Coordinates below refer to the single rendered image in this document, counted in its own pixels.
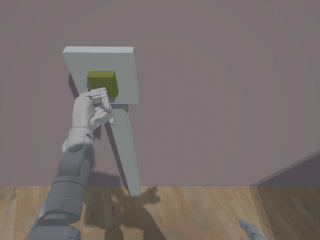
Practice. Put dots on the panel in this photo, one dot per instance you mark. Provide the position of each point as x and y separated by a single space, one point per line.
82 59

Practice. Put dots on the left robot hand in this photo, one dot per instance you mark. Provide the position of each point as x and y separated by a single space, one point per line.
85 115

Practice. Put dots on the robot left forearm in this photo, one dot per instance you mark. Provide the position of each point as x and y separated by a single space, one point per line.
63 205

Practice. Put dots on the robot left upper arm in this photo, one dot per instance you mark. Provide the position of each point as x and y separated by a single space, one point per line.
55 233

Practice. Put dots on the button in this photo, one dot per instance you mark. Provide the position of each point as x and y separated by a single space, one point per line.
101 79

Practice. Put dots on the right robot hand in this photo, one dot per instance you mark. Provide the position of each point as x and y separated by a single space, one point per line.
251 230

